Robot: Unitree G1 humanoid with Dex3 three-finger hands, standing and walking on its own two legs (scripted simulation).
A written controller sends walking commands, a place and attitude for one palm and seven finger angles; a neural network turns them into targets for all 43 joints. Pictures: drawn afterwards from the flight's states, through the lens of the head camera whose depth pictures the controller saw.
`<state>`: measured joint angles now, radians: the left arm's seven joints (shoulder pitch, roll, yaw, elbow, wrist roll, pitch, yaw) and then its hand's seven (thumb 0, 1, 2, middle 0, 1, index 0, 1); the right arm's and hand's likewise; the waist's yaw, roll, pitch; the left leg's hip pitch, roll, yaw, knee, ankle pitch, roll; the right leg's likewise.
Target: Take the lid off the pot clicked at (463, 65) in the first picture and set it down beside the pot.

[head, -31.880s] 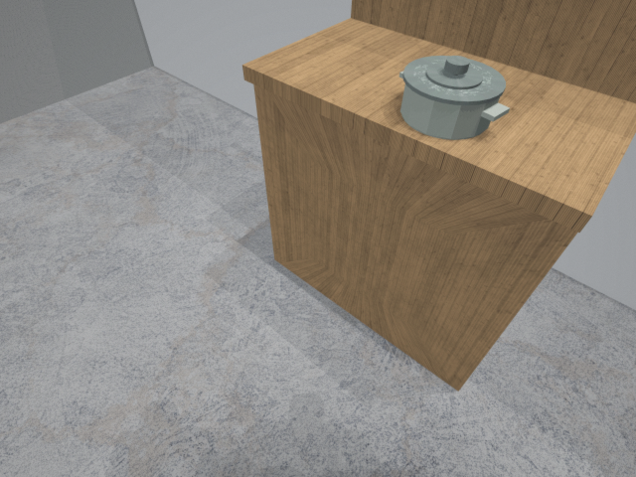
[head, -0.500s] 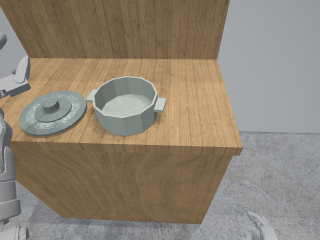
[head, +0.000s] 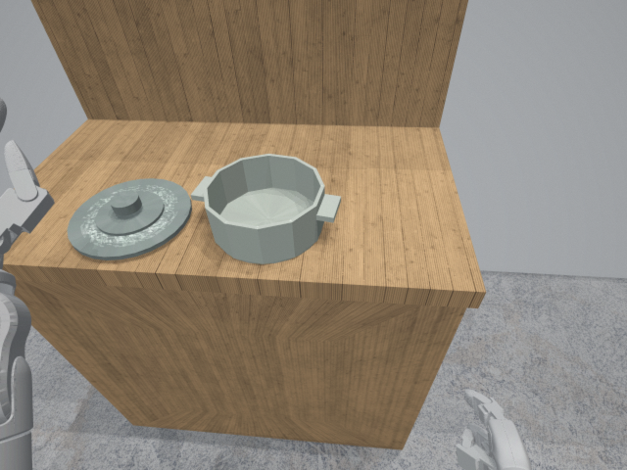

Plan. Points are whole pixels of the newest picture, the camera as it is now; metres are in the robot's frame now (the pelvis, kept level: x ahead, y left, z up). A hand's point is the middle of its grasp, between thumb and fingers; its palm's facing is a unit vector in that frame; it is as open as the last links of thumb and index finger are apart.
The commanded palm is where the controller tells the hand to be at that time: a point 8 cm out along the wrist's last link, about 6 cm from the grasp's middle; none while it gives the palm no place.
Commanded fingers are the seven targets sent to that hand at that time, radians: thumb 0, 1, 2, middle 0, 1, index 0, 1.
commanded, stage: draw the hand back to the body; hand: left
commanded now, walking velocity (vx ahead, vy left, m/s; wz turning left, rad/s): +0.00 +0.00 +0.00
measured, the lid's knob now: (126, 202) +0.47 +0.38 +0.08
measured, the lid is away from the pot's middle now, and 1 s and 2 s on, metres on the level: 0.24 0.24 0.24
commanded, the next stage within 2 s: step back with the hand held close in 0.62 s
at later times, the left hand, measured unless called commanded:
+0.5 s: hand (7, 272) +0.18 +0.26 +0.26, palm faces +0.49 -0.82 -0.30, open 7.4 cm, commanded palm +0.12 +0.30 +0.26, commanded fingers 0.00 0.90 0.90 -0.20 -0.30 -0.20 -0.30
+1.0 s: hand out of the picture +0.18 +0.27 +0.25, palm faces +0.42 -0.80 -0.43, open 7.4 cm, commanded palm +0.11 +0.32 +0.26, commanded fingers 0.00 0.90 0.90 -0.20 -0.30 -0.20 -0.30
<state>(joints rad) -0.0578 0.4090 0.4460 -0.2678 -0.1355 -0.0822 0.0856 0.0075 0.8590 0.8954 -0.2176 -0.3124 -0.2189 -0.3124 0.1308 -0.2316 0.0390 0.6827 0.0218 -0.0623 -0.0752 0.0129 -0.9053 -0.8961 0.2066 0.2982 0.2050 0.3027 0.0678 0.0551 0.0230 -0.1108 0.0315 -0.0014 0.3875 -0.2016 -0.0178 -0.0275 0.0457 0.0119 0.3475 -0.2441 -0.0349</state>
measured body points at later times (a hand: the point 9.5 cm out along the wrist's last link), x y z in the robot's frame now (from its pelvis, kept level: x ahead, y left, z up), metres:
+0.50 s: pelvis -0.01 +0.02 +0.00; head -0.04 +0.01 +0.45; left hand +0.15 +0.30 +0.27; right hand +0.20 -0.19 -0.08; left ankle +0.01 +0.13 -0.75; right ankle -0.03 -0.10 -0.75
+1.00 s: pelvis -0.03 +0.05 +0.00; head -0.03 +0.05 +0.45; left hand +0.15 +0.32 +0.27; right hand +0.16 -0.20 -0.07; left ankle +0.01 +0.13 -0.75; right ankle -0.03 -0.10 -0.74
